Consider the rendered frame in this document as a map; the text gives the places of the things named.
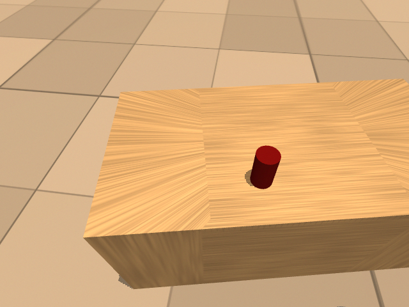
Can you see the can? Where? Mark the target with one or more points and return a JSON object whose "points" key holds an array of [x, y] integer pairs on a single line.
{"points": [[266, 161]]}

